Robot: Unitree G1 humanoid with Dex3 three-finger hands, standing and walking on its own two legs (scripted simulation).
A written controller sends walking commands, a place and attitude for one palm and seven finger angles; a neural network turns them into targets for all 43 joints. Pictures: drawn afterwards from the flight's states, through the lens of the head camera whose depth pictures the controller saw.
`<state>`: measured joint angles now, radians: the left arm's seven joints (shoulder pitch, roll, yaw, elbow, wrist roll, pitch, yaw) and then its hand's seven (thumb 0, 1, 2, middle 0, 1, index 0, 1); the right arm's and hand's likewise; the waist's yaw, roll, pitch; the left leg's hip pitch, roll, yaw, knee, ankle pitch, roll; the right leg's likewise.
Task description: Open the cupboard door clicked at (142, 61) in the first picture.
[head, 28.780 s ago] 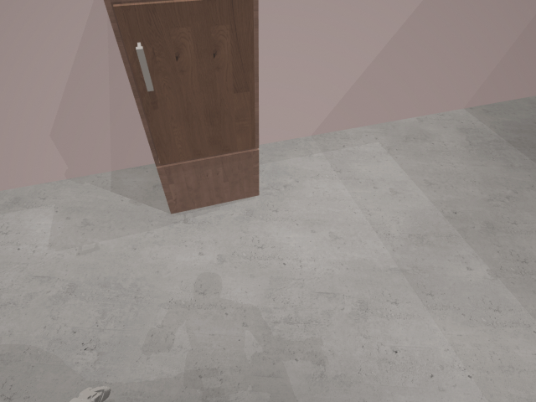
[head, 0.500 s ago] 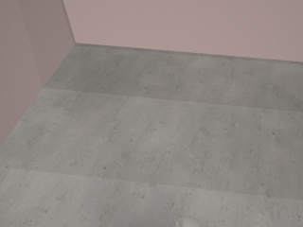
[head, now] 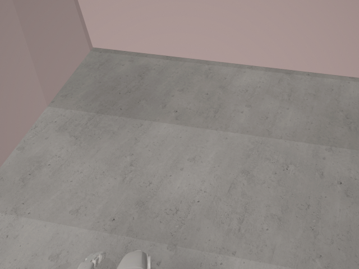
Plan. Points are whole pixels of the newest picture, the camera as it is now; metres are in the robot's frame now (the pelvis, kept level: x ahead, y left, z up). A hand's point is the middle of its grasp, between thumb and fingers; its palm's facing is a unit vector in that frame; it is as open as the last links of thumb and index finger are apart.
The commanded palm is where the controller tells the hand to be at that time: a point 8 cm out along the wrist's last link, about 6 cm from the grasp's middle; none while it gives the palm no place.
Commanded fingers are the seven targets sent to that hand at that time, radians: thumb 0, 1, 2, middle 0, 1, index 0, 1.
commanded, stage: turn to face it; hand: left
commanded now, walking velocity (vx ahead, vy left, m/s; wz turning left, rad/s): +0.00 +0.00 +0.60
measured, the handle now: out of the picture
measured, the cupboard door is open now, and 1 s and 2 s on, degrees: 43 43 43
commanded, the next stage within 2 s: none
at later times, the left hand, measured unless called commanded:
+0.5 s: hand out of the picture +0.07 +0.26 -0.16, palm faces +0.28 -0.92 -0.28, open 7.4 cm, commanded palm none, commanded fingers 0.00 0.90 0.90 -0.20 -0.30 -0.20 -0.30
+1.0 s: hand out of the picture -0.01 +0.16 -0.16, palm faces +0.59 -0.77 -0.25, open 7.3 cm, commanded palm none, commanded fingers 0.00 0.90 0.90 -0.20 -0.30 -0.20 -0.30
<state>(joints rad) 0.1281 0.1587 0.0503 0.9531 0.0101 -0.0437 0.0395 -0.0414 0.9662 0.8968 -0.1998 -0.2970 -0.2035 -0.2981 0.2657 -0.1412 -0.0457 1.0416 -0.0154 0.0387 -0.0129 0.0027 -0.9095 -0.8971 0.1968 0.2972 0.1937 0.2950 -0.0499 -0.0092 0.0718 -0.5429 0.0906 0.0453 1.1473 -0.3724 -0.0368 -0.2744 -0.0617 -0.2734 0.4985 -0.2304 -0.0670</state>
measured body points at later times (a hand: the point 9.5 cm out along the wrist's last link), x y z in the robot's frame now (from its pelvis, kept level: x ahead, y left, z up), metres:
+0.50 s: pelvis +0.04 +0.02 +0.00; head +0.09 +0.04 +0.45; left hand +0.05 +0.31 -0.14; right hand +0.18 -0.20 -0.14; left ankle +0.05 +0.13 -0.74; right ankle +0.07 -0.13 -0.67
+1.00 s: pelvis +0.05 -0.04 +0.00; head +0.10 -0.02 +0.45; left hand -0.04 +0.20 -0.14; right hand +0.28 -0.20 -0.15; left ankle -0.05 +0.07 -0.69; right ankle +0.09 -0.12 -0.74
